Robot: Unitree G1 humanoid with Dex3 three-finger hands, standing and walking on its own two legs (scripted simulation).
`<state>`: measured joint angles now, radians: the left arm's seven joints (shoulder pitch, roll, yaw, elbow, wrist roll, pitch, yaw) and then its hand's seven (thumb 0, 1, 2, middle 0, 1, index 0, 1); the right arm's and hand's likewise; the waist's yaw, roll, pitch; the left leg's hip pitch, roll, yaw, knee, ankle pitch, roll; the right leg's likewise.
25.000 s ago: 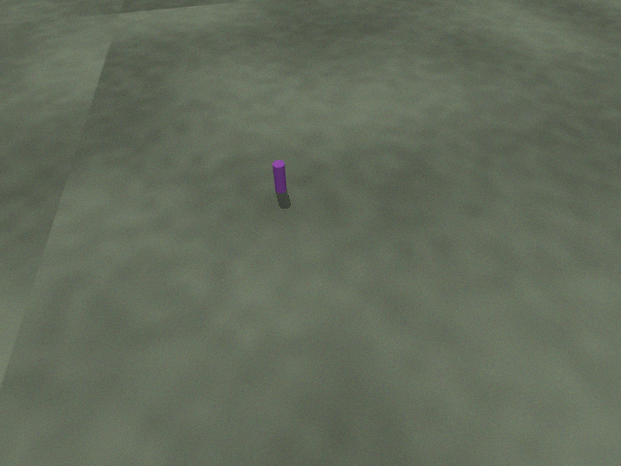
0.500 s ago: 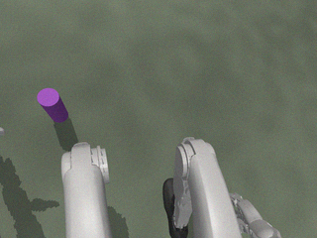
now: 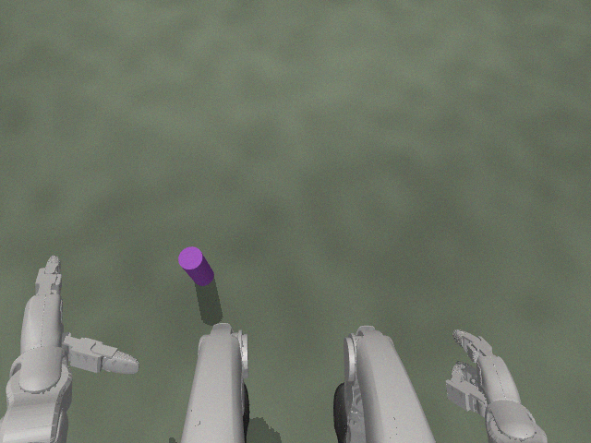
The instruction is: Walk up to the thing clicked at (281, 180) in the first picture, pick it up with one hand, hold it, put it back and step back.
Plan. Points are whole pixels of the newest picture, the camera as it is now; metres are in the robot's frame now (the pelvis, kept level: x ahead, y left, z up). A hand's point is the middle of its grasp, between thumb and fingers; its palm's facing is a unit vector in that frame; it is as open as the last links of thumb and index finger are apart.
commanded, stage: home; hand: left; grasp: from the side
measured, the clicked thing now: (197, 267) +0.47 +0.25 -0.47
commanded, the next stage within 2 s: none
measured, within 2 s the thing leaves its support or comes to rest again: neither
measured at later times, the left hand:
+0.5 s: hand (69, 345) +0.24 +0.21 +0.10, palm faces +0.16 -0.93 -0.32, open 17.7 cm
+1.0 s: hand (77, 365) +0.22 +0.20 +0.12, palm faces +0.17 -0.94 -0.30, open 17.7 cm
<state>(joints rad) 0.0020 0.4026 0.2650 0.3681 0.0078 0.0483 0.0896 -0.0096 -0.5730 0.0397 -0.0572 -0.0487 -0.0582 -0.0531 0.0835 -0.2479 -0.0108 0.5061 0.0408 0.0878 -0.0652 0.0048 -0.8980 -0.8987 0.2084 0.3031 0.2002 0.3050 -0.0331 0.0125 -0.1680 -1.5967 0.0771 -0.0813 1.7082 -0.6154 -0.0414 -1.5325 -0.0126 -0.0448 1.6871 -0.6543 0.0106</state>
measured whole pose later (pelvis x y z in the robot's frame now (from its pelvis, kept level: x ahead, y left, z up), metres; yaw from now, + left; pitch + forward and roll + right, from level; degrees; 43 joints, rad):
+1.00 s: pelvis +0.06 +0.00 +0.17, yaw +3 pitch +8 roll -2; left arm 0.47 0.20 -0.01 -0.02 -0.01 0.28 0.15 -0.01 -0.59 0.03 -0.05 -0.05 -0.05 -0.05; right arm 0.27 -0.21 0.02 0.50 0.01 -0.11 -0.18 0.01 -0.90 -0.90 0.21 0.30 0.20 0.31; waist -0.02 0.04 -0.11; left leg -0.66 0.07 -0.03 0.97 -0.46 -0.04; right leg -0.59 -0.02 -0.06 0.93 -0.49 0.02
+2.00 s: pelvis +0.06 +0.00 +0.17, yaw +3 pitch +7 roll -2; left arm 0.47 0.20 0.00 0.00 -0.01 0.27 0.14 -0.01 -0.55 0.05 -0.05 -0.05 -0.06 -0.06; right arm 0.27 -0.20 0.02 0.52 0.01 -0.13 -0.19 0.01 -0.90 -0.90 0.21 0.30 0.20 0.30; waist -0.01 0.04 -0.10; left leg -0.64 0.07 -0.03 0.96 -0.45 -0.04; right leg -0.58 -0.02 -0.05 0.92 -0.47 0.02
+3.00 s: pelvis +0.06 +0.01 +0.21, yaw +3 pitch -1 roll +0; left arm 0.25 0.34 0.02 0.85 0.04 0.00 0.03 0.01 0.87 0.89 -0.20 -0.30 -0.21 -0.30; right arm 0.21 -0.32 -0.05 0.93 -0.06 -0.01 -0.01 0.01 -0.90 -0.90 0.21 0.30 0.20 0.30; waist 0.01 -0.01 0.03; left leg -0.35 0.03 0.01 0.69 -0.34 -0.01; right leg -0.30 -0.06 -0.02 0.69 -0.37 0.04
